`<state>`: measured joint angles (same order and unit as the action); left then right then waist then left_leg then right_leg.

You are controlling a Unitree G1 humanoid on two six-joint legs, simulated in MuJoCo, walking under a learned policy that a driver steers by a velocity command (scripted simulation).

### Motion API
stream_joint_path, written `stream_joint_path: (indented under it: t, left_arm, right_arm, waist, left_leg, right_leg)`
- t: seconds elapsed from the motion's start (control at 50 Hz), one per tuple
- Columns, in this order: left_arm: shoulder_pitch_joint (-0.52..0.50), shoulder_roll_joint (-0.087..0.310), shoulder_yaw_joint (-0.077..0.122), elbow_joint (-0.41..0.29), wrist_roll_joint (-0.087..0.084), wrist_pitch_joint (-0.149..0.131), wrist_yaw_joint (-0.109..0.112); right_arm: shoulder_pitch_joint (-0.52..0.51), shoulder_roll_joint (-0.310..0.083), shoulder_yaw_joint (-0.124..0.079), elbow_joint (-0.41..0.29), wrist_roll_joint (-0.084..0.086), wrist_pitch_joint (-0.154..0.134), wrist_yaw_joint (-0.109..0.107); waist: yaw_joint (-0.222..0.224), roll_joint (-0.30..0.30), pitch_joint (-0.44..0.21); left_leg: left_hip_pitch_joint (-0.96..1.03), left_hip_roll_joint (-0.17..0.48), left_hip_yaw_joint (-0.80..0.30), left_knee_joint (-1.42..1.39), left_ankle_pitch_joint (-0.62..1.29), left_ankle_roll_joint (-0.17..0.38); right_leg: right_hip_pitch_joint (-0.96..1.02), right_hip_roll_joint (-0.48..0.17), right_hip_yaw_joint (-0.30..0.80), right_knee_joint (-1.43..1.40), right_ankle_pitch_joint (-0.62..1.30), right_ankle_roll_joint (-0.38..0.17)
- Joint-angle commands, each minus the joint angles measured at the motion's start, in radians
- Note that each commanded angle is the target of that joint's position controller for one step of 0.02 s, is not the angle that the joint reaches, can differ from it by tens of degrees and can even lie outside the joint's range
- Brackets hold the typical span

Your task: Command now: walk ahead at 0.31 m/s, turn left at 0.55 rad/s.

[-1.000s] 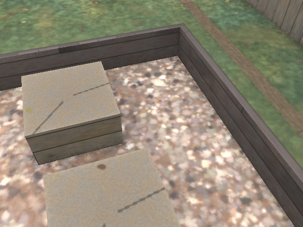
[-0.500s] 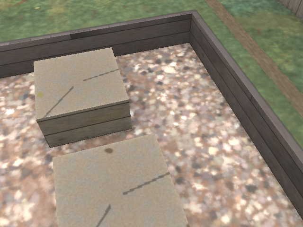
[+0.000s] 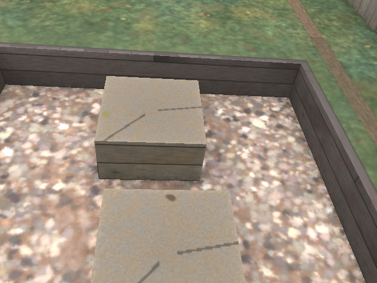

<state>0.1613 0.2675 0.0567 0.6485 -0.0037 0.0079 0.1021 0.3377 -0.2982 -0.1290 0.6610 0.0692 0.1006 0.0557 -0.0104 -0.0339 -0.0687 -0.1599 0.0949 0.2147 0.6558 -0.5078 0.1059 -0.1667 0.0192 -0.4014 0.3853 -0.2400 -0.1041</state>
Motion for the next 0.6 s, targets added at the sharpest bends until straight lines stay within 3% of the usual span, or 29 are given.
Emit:
stream_joint_path:
  t: [0.02, 0.04, 0.06, 0.08, 0.1, 0.14, 0.16, 0.18, 0.2, 0.24, 0.26, 0.3, 0.32, 0.34, 0.36, 0.38, 0.4, 0.42, 0.44, 0.46, 0.48, 0.5, 0.52, 0.54, 0.56, 0.58, 0.6]
  left_arm:
    - [-0.169, 0.072, 0.03, -0.116, -0.016, -0.035, 0.016]
    - [-0.172, 0.068, 0.04, -0.172, -0.055, -0.024, -0.022]
    - [-0.132, 0.099, 0.064, -0.13, -0.07, -0.031, -0.081]
    - [-0.122, 0.145, 0.086, -0.089, -0.068, -0.056, -0.112]
    - [-0.118, 0.138, 0.087, -0.058, -0.063, -0.074, -0.127]
    - [-0.114, 0.131, 0.09, -0.033, -0.062, -0.077, -0.163]
    - [-0.107, 0.106, 0.087, -0.023, -0.063, -0.07, -0.173]
    - [-0.147, 0.072, 0.062, -0.044, -0.049, -0.062, -0.165]
    - [-0.176, 0.053, 0.055, -0.059, -0.047, -0.06, -0.161]
    - [-0.23, 0.039, 0.038, -0.076, -0.046, -0.065, -0.174]
    - [-0.351, 0.043, 0.037, -0.12, -0.087, -0.088, -0.186]
    - [-0.387, 0.024, 0.017, -0.126, -0.102, -0.119, -0.211]
    - [-0.433, 0.021, 0.016, -0.147, -0.102, -0.127, -0.208]
    - [-0.436, 0.033, 0.012, -0.166, -0.101, -0.131, -0.213]
    - [-0.469, 0.028, 0.0, -0.207, -0.105, -0.132, -0.221]
    - [-0.451, 0.033, -0.001, -0.229, -0.102, -0.127, -0.233]
    - [-0.377, 0.031, -0.003, -0.225, -0.081, -0.121, -0.247]
    - [-0.373, 0.015, -0.011, -0.198, -0.068, -0.115, -0.269]
    - [-0.305, 0.008, -0.016, -0.153, -0.08, -0.12, -0.285]
    - [-0.26, -0.004, -0.021, -0.154, -0.06, -0.122, -0.296]
    - [-0.24, 0.012, -0.022, -0.158, -0.026, -0.123, -0.289]
    - [-0.218, 0.054, -0.014, -0.152, 0.02, -0.118, -0.274]
    - [-0.115, 0.11, 0.008, -0.117, 0.043, -0.107, -0.258]
    - [0.153, 0.167, 0.037, -0.012, 0.037, -0.106, -0.243]
    - [0.208, 0.203, 0.038, -0.002, -0.048, -0.124, -0.244]
    - [0.298, 0.182, 0.037, 0.033, -0.157, -0.151, -0.291]
    - [0.332, 0.174, 0.033, 0.058, -0.173, -0.17, -0.297]
  right_arm:
    - [0.334, -0.131, -0.052, 0.066, 0.001, 0.034, 0.01]
    - [0.221, -0.245, -0.063, -0.019, 0.024, 0.026, 0.013]
    - [0.188, -0.24, -0.062, -0.02, 0.007, -0.026, 0.006]
    - [0.12, -0.149, -0.026, -0.018, -0.02, -0.073, -0.001]
    - [0.065, -0.123, -0.003, -0.01, -0.04, -0.112, 0.003]
    - [0.024, -0.101, 0.018, -0.005, -0.053, -0.166, -0.017]
    - [0.05, -0.101, 0.024, 0.002, -0.053, -0.187, -0.022]
    - [0.056, -0.141, 0.004, 0.006, -0.06, -0.216, -0.021]
    - [0.099, -0.145, 0.0, 0.034, -0.046, -0.237, -0.01]
    - [0.216, -0.121, 0.012, 0.109, -0.032, -0.245, 0.011]
    - [0.287, -0.12, 0.009, 0.177, -0.011, -0.265, 0.016]
    - [0.363, -0.071, 0.025, 0.27, -0.002, -0.275, 0.02]
    - [0.379, -0.07, 0.02, 0.317, -0.02, -0.289, 0.009]
    - [0.348, -0.065, 0.027, 0.329, -0.034, -0.3, 0.007]
    - [0.345, -0.053, 0.032, 0.372, -0.04, -0.312, 0.007]
    - [0.321, -0.062, 0.03, 0.396, -0.04, -0.3, 0.014]
    - [0.312, -0.033, 0.047, 0.415, -0.044, -0.269, 0.005]
    - [0.26, -0.041, 0.06, 0.372, -0.043, -0.261, 0.005]
    - [0.238, -0.064, 0.057, 0.361, -0.01, -0.268, 0.003]
    - [0.175, -0.107, 0.05, 0.353, -0.012, -0.274, 0.005]
    - [0.098, -0.152, 0.039, 0.329, -0.033, -0.279, -0.004]
    - [0.074, -0.184, 0.027, 0.317, -0.06, -0.282, -0.009]
    - [0.077, -0.211, 0.015, 0.308, -0.081, -0.291, -0.02]
    - [0.089, -0.189, 0.028, 0.294, -0.122, -0.288, -0.042]
    - [0.232, -0.04, 0.065, 0.238, -0.07, -0.26, -0.042]
    - [0.345, -0.07, 0.064, 0.241, -0.04, -0.25, -0.036]
    - [0.376, -0.132, 0.036, 0.219, -0.054, -0.236, -0.063]
  waist:
    - [-0.139, 0.323, 0.069]
    - [-0.045, 0.347, 0.144]
    - [-0.06, 0.365, 0.164]
    - [-0.031, 0.284, 0.233]
    - [0.0, 0.178, 0.253]
    - [0.018, 0.153, 0.253]
    - [0.008, 0.136, 0.232]
    - [-0.013, 0.128, 0.135]
    - [-0.033, 0.096, 0.149]
    - [-0.083, 0.057, 0.182]
    - [-0.127, 0.067, 0.235]
    - [-0.154, 0.09, 0.237]
    - [-0.15, 0.123, 0.265]
    - [-0.151, 0.105, 0.255]
    - [-0.132, 0.129, 0.285]
    - [-0.101, 0.106, 0.346]
    - [-0.041, 0.134, 0.394]
    - [-0.031, 0.045, 0.355]
    - [-0.044, 0.047, 0.288]
    - [-0.007, 0.068, 0.231]
    - [0.029, 0.099, 0.212]
    - [0.062, 0.125, 0.184]
    - [0.095, 0.171, 0.12]
    - [0.175, 0.225, -0.03]
    - [0.079, 0.059, -0.283]
    - [0.085, -0.182, -0.506]
    - [0.077, -0.248, -0.528]
  left_leg:
    - [0.23, 0.158, -0.271, -0.432, -0.078, -0.025]
    - [0.19, 0.332, -0.725, -0.531, -0.208, 0.029]
    - [0.128, 0.337, -0.796, -0.646, -0.357, 0.172]
    - [0.084, 0.257, -0.652, -0.605, -0.285, 0.154]
    - [0.035, 0.194, -0.541, -0.564, -0.159, 0.133]
    - [-0.011, 0.134, -0.432, -0.56, -0.049, 0.092]
    - [0.008, 0.125, -0.427, -0.561, -0.005, 0.079]
    - [0.098, 0.135, -0.434, -0.514, 0.147, 0.096]
    - [0.15, 0.143, -0.455, -0.516, 0.215, 0.106]
    - [0.262, 0.146, -0.459, -0.523, 0.226, 0.113]
    - [0.464, 0.184, -0.515, -0.57, 0.127, 0.139]
    - [0.601, 0.18, -0.513, -0.57, 0.222, 0.129]
    - [0.609, 0.195, -0.526, -0.594, 0.17, 0.123]
    - [0.589, 0.171, -0.501, -0.589, 0.189, 0.104]
    - [0.567, 0.185, -0.52, -0.622, 0.157, 0.088]
    - [0.399, 0.17, -0.458, -0.653, 0.138, 0.047]
    - [0.213, 0.139, -0.357, -0.657, 0.21, -0.01]
    - [-0.089, 0.083, -0.285, -0.729, 0.223, -0.017]
    - [-0.198, 0.085, -0.293, -0.776, 0.267, -0.013]
    - [-0.189, 0.091, -0.295, -0.753, 0.436, -0.015]
    - [-0.116, 0.092, -0.262, -0.65, 0.745, -0.024]
    - [-0.037, 0.098, -0.227, -0.483, 1.103, -0.038]
    - [-0.016, 0.122, -0.211, -0.266, 1.326, -0.045]
    - [0.002, 0.078, -0.187, 0.071, 1.211, -0.078]
    - [-0.351, -0.043, -0.142, 0.463, 0.5, -0.119]
    - [-0.488, -0.129, -0.245, 0.675, -0.105, -0.077]
    - [-0.453, -0.093, -0.26, 0.785, -0.081, -0.08]
  right_leg:
    - [-0.366, -0.028, 0.017, 0.372, -0.306, -0.063]
    - [-0.63, 0.114, 0.104, 0.526, -0.47, -0.019]
    - [-0.671, 0.065, 0.213, 0.642, -0.448, 0.005]
    - [-0.667, 0.015, 0.213, 0.708, -0.377, 0.029]
    - [-0.632, 0.002, 0.209, 0.741, -0.324, 0.051]
    - [-0.576, -0.025, 0.217, 0.76, -0.235, 0.081]
    - [-0.566, -0.027, 0.224, 0.744, -0.199, 0.091]
    - [-0.554, -0.003, 0.174, 0.846, -0.207, 0.069]
    - [-0.631, -0.018, 0.18, 0.845, -0.215, 0.061]
    - [-0.773, -0.047, 0.191, 0.822, -0.187, 0.072]
    - [-1.043, -0.112, 0.25, 0.767, -0.178, 0.097]
    - [-1.219, -0.137, 0.245, 0.74, -0.125, 0.14]
    - [-1.307, -0.157, 0.238, 0.743, -0.126, 0.156]
    - [-1.289, -0.166, 0.252, 0.689, -0.1, 0.161]
    - [-1.339, -0.181, 0.241, 0.687, -0.118, 0.149]
    - [-1.237, -0.185, 0.253, 0.562, -0.054, 0.132]
    - [-1.04, -0.209, 0.324, 0.453, 0.128, 0.099]
    - [-0.65, -0.118, 0.242, 0.298, 0.347, 0.095]
    - [-0.356, -0.072, 0.23, 0.328, 0.466, 0.073]
    - [-0.246, -0.041, 0.221, 0.383, 0.439, 0.066]
    - [-0.227, -0.028, 0.239, 0.36, 0.363, 0.054]
    - [-0.22, 0.003, 0.215, 0.336, 0.182, 0.044]
    - [-0.1, 0.044, 0.184, 0.324, -0.006, 0.029]
    - [0.11, 0.005, 0.259, 0.292, -0.15, 0.014]
    - [0.595, -0.323, 0.714, 0.195, -0.461, -0.005]
    - [0.733, -0.416, 1.122, 0.057, -0.498, -0.045]
    - [0.636, -0.429, 1.202, -0.005, -0.386, -0.07]
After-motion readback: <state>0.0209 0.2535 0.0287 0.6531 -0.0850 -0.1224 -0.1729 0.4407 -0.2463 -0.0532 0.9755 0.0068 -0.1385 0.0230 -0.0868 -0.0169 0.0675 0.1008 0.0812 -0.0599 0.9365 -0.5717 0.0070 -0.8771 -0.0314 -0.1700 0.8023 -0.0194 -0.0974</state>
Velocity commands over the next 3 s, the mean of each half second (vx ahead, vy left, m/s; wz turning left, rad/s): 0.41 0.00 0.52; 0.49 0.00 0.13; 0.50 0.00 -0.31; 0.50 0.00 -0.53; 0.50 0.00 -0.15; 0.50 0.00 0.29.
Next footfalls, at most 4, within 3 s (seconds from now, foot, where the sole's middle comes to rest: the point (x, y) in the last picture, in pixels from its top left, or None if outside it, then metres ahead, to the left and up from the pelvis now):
0.02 left None -0.04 0.07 -0.77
0.54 right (172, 264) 0.66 0.01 -0.77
1.10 left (128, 236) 0.76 0.18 -0.77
1.52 right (158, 217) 0.86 0.07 -0.77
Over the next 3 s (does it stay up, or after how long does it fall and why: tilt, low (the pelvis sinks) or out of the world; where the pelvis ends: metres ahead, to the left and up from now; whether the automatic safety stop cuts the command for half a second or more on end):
stays up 1.71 0.06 -0.03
